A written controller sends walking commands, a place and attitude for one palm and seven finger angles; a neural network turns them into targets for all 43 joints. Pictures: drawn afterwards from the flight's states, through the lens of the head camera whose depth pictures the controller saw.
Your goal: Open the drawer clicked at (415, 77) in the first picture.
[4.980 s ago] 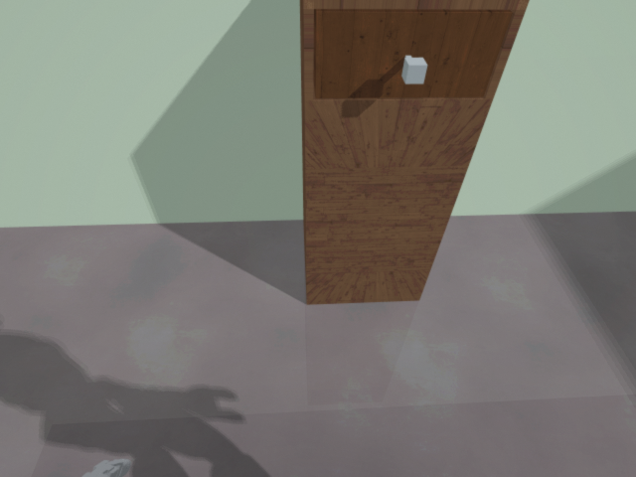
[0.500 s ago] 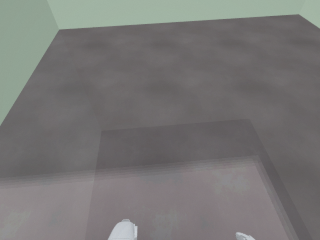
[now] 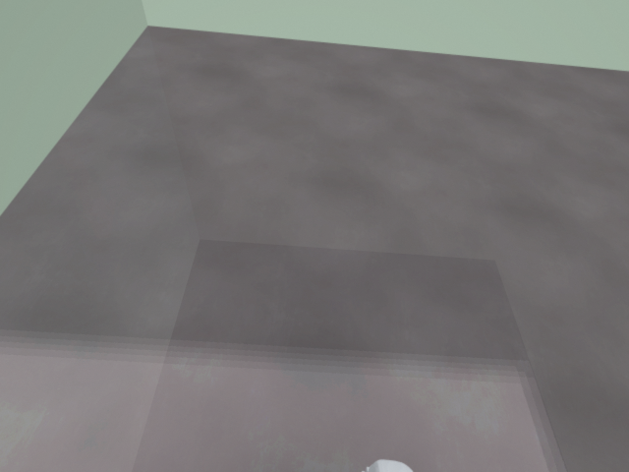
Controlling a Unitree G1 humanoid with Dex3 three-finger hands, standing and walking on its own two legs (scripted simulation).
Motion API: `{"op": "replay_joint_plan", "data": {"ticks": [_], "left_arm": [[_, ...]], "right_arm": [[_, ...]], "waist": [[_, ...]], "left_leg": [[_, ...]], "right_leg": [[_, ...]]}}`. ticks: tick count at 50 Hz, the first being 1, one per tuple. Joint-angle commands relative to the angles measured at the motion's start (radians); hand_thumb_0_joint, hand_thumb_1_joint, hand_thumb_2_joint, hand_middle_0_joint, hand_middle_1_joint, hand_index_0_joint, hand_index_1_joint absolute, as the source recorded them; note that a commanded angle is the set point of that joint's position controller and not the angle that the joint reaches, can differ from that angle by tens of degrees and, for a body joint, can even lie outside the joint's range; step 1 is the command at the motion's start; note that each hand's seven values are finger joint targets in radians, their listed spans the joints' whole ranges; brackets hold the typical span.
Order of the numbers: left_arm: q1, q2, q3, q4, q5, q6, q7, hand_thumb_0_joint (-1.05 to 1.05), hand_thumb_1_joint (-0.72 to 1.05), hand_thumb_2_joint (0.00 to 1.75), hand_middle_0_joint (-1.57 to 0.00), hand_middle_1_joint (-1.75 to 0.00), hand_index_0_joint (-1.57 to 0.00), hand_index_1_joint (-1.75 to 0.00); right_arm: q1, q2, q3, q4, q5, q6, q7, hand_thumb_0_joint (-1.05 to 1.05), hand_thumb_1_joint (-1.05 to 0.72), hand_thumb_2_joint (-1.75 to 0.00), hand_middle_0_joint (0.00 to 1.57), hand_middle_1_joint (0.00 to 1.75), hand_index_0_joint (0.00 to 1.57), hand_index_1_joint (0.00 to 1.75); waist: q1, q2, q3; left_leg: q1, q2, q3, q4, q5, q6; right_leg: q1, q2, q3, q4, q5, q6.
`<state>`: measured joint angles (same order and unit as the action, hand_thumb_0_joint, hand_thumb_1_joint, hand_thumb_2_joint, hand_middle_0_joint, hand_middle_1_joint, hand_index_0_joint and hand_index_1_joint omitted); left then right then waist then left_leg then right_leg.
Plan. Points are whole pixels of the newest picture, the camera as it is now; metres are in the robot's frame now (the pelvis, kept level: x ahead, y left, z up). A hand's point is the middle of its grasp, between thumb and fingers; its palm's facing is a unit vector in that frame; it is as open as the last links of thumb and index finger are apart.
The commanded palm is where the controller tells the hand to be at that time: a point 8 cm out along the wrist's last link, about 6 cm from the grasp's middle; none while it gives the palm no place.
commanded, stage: turn to face it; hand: left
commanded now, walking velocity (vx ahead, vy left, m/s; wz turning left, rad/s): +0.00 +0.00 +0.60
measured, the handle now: out of the picture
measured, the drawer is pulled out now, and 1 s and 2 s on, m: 0.00 0.00 0.00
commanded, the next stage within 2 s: none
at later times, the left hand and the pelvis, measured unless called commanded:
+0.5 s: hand out of the picture +0.05 +0.13 -0.13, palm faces +0.30 -0.90 -0.32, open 7.3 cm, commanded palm none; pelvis +0.01 -0.09 +0.01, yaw +19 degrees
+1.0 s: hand out of the picture -0.17 +0.08 -0.19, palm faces +0.67 -0.70 -0.26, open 7.3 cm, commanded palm none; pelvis -0.02 -0.07 -0.02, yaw +38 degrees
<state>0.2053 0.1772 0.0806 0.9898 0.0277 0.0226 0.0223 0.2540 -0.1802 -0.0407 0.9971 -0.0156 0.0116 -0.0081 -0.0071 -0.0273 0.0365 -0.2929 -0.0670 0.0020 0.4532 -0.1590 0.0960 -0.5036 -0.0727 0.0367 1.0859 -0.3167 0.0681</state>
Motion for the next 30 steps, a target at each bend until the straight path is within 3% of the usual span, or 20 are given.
{"op": "replay_joint_plan", "data": {"ticks": [1,7,11,13,15,16,17,18,19,20,21,22,23,25,30], "left_arm": [[0.03,0.089,0.027,-0.06,-0.001,0.003,0.008,0.0,0.9,0.9,-0.2,-0.3,-0.2,-0.3],[-0.089,0.104,0.021,-0.128,-0.011,0.0,0.007,0.0,0.9,0.9,-0.2,-0.3,-0.2,-0.3],[-0.096,0.104,0.013,-0.157,-0.021,-0.001,0.01,0.0,0.9,0.9,-0.2,-0.3,-0.2,-0.3],[-0.06,0.11,0.011,-0.154,-0.028,-0.002,0.012,0.0,0.9,0.9,-0.2,-0.3,-0.2,-0.3],[0.014,0.127,0.016,-0.141,-0.033,-0.004,0.016,0.0,0.9,0.9,-0.2,-0.3,-0.2,-0.3],[0.053,0.162,0.022,-0.135,-0.029,-0.011,0.02,0.0,0.9,0.9,-0.2,-0.3,-0.2,-0.3],[0.059,0.241,0.036,-0.143,-0.016,-0.02,0.027,0.0,0.9,0.9,-0.2,-0.3,-0.2,-0.3],[0.016,0.288,0.035,-0.168,-0.007,-0.017,0.028,0.0,0.9,0.9,-0.2,-0.3,-0.2,-0.3],[-0.041,0.26,0.022,-0.189,-0.012,-0.015,0.03,0.0,0.9,0.9,-0.2,-0.3,-0.2,-0.3],[-0.102,0.207,0.018,-0.196,-0.015,-0.028,0.029,0.0,0.9,0.9,-0.2,-0.3,-0.2,-0.3],[-0.127,0.186,0.01,-0.199,-0.018,-0.027,0.027,0.0,0.9,0.9,-0.2,-0.3,-0.2,-0.3],[-0.129,0.158,-0.004,-0.195,-0.019,-0.034,0.021,0.0,0.9,0.9,-0.2,-0.3,-0.2,-0.3],[-0.096,0.149,-0.008,-0.185,-0.019,-0.041,0.018,0.0,0.9,0.9,-0.2,-0.3,-0.2,-0.3],[-0.01,0.157,-0.007,-0.164,-0.018,-0.046,0.017,0.0,0.9,0.9,-0.2,-0.3,-0.2,-0.3],[0.099,0.177,-0.003,-0.133,-0.011,-0.043,0.017,0.0,0.9,0.9,-0.2,-0.3,-0.2,-0.3]], "right_arm": [[0.041,-0.167,-0.053,-0.071,-0.003,-0.015,-0.011,0.0,-0.9,-0.9,0.2,0.3,0.2,0.3],[0.103,-0.19,-0.07,-0.069,-0.009,-0.006,-0.014,0.0,-0.9,-0.9,0.2,0.3,0.2,0.3],[0.092,-0.209,-0.082,-0.082,-0.012,0.005,-0.012,0.0,-0.9,-0.9,0.2,0.3,0.2,0.3],[0.067,-0.218,-0.088,-0.095,-0.013,0.012,-0.009,0.0,-0.9,-0.9,0.2,0.3,0.2,0.3],[0.025,-0.217,-0.093,-0.112,-0.007,0.017,-0.002,0.0,-0.9,-0.9,0.2,0.3,0.2,0.3],[0.003,-0.195,-0.091,-0.123,0.001,0.019,0.003,0.0,-0.9,-0.9,0.2,0.3,0.2,0.3],[0.027,-0.131,-0.085,-0.133,0.01,0.022,0.006,0.0,-0.9,-0.9,0.2,0.3,0.2,0.3],[0.026,-0.128,-0.085,-0.156,-0.005,0.017,0.0,0.0,-0.9,-0.9,0.2,0.3,0.2,0.3],[0.017,-0.17,-0.093,-0.152,-0.016,0.018,0.005,0.0,-0.9,-0.9,0.2,0.3,0.2,0.3],[0.028,-0.16,-0.092,-0.129,-0.016,0.03,0.012,0.0,-0.9,-0.9,0.2,0.3,0.2,0.3],[0.049,-0.146,-0.091,-0.111,-0.013,0.038,0.016,0.0,-0.9,-0.9,0.2,0.3,0.2,0.3],[0.054,-0.143,-0.087,-0.097,-0.013,0.043,0.023,0.0,-0.9,-0.9,0.2,0.3,0.2,0.3],[0.053,-0.134,-0.082,-0.095,-0.01,0.043,0.027,0.0,-0.9,-0.9,0.2,0.3,0.2,0.3],[0.025,-0.135,-0.079,-0.105,-0.009,0.049,0.028,0.0,-0.9,-0.9,0.2,0.3,0.2,0.3],[-0.071,-0.146,-0.07,-0.127,-0.01,0.059,0.027,0.0,-0.9,-0.9,0.2,0.3,0.2,0.3]], "waist": [[0.0,0.145,-0.048],[-0.038,0.179,-0.082],[-0.036,0.19,-0.103],[-0.024,0.191,-0.126],[0.014,0.181,-0.133],[0.037,0.115,-0.134],[0.037,-0.121,-0.143],[0.031,-0.27,-0.086],[0.005,-0.149,-0.054],[-0.033,-0.166,-0.015],[-0.055,-0.134,0.011],[-0.062,-0.099,0.044],[-0.056,-0.1,0.039],[-0.023,-0.135,0.02],[0.015,-0.142,0.001]], "left_leg": [[0.036,0.246,-0.341,-0.212,-0.025,0.03],[0.132,0.255,-0.455,-0.154,0.128,0.08],[0.119,0.244,-0.515,-0.121,0.212,0.092],[0.089,0.218,-0.517,-0.109,0.218,0.071],[-0.02,0.169,-0.479,-0.09,0.118,0.015],[-0.139,0.131,-0.429,-0.037,0.002,-0.033],[-0.337,0.032,-0.261,0.165,-0.267,-0.108],[-0.427,-0.051,-0.089,0.407,-0.4,-0.156],[-0.346,0.008,-0.116,0.566,-0.365,-0.139],[-0.331,0.038,-0.115,0.637,-0.304,-0.142],[-0.318,0.047,-0.093,0.693,-0.264,-0.15],[-0.313,0.063,-0.065,0.735,-0.206,-0.162],[-0.326,0.063,-0.046,0.754,-0.181,-0.171],[-0.34,0.071,-0.028,0.773,-0.159,-0.186],[-0.352,0.097,-0.012,0.743,-0.178,-0.2]], "right_leg": [[-0.042,0.002,-0.007,-0.003,0.033,0.023],[-0.036,0.035,0.007,-0.143,-0.088,0.023],[0.064,0.075,0.013,-0.289,-0.145,0.005],[0.164,0.101,0.006,-0.401,-0.125,-0.008],[0.34,0.104,-0.016,-0.602,-0.002,-0.022],[0.489,0.052,0.018,-0.745,0.073,-0.04],[0.634,-0.196,0.243,-0.872,-0.035,-0.11],[0.516,-0.412,0.428,-0.892,0.005,-0.2],[0.354,-0.401,0.337,-0.876,0.061,-0.225],[0.31,-0.319,0.246,-0.87,0.13,-0.2],[0.282,-0.274,0.181,-0.845,0.208,-0.175],[0.284,-0.225,0.08,-0.807,0.321,-0.163],[0.319,-0.204,0.018,-0.777,0.434,-0.151],[0.378,-0.2,-0.023,-0.75,0.536,-0.139],[0.463,-0.233,-0.049,-0.719,0.619,-0.149]]}}
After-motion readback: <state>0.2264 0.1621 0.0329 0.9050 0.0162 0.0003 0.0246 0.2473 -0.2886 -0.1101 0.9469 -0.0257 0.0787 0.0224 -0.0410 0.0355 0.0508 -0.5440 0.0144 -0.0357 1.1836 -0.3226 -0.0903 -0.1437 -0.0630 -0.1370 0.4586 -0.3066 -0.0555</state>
